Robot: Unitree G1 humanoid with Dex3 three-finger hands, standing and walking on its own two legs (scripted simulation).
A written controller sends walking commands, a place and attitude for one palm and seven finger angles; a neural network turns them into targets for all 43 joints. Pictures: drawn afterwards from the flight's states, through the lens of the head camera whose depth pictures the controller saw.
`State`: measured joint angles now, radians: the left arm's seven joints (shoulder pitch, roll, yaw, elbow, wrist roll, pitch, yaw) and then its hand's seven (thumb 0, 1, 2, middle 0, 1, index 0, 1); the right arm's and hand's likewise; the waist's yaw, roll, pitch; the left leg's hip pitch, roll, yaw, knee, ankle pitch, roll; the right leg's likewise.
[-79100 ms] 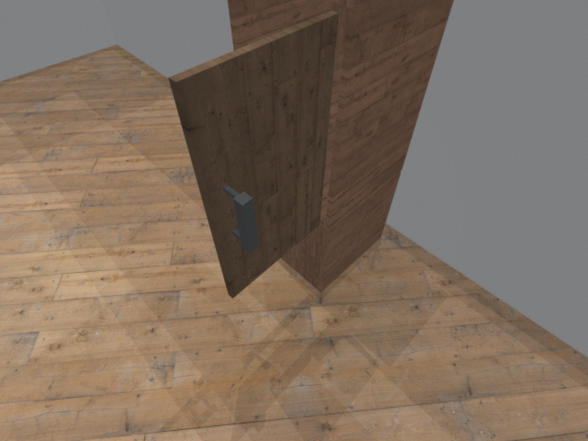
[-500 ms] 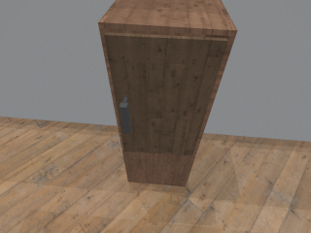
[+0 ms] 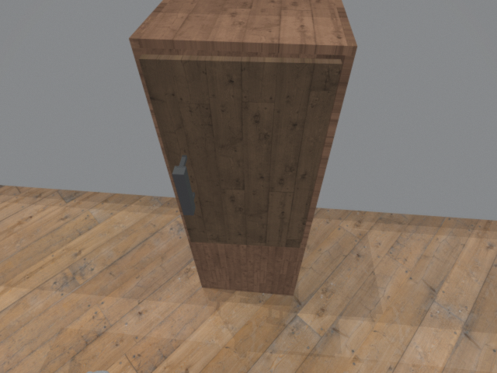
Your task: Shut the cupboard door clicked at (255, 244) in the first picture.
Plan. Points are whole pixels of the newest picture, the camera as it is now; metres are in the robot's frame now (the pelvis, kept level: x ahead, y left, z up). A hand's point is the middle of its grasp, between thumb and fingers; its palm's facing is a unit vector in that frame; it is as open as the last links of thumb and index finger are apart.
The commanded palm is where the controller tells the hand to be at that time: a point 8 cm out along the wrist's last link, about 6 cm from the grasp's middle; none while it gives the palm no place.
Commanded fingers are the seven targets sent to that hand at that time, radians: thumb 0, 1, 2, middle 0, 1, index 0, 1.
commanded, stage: look again from close up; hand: left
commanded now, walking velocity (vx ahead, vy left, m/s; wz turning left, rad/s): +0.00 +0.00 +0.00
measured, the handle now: (186, 185) +0.52 +0.18 -0.05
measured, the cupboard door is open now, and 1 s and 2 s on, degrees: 2 2 2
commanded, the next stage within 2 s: shuffle to correct the standing spot in 0.04 s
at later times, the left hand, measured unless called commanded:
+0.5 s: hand out of the picture +0.06 +0.18 -0.18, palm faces +0.00 -0.98 -0.18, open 7.4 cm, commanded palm none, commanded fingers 0.00 0.90 0.90 -0.20 -0.30 -0.20 -0.30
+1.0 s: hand out of the picture +0.04 +0.19 -0.18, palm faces +0.01 -0.98 -0.21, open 7.4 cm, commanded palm none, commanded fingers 0.00 0.90 0.90 -0.20 -0.30 -0.20 -0.30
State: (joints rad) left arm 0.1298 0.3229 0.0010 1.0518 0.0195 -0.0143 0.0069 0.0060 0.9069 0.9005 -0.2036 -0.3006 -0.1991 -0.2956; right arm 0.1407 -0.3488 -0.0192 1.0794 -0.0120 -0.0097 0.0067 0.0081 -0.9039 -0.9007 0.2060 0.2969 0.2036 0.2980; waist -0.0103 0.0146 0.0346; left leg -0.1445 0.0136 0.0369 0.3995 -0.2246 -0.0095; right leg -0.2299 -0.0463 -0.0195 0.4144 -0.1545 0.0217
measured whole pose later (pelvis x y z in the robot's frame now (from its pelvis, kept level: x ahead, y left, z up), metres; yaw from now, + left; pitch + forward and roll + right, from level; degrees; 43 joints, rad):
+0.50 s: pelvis +0.05 +0.00 +0.00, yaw +0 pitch -1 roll -1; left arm 0.25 0.18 -0.01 1.12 0.01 0.00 0.02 0.00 0.91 0.90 -0.20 -0.30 -0.20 -0.30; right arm 0.24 -0.18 0.02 1.16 -0.01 -0.01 -0.01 0.01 -0.91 -0.90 0.20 0.30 0.20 0.30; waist 0.00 -0.01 0.03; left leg -0.09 0.03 0.04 0.43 -0.31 -0.01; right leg -0.17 -0.03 -0.02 0.42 -0.23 0.03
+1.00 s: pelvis +0.01 +0.01 +0.00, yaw -1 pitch -2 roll +0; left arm 0.24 0.18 0.01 1.08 0.02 0.01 0.03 0.00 0.91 0.90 -0.20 -0.30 -0.20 -0.30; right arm 0.24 -0.15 -0.02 1.12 -0.01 0.00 -0.03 0.01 -0.91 -0.90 0.21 0.30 0.20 0.30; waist 0.01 -0.01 0.04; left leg -0.13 0.01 0.06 0.44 -0.27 0.01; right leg -0.21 -0.05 0.00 0.44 -0.18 0.04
